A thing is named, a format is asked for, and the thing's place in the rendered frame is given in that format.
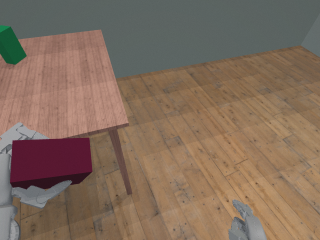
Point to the robot left forearm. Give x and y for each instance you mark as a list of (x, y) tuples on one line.
[(9, 228)]

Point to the robot right hand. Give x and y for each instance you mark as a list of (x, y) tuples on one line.
[(249, 229)]

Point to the table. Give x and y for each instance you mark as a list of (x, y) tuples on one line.
[(64, 88)]

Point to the robot left hand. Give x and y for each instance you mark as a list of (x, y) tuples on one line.
[(33, 196)]

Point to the sponge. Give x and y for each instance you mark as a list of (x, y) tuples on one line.
[(46, 162)]

